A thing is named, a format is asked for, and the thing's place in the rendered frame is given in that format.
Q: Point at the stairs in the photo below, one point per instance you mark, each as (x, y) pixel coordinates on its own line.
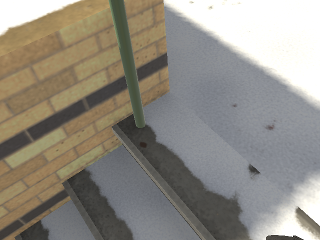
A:
(119, 202)

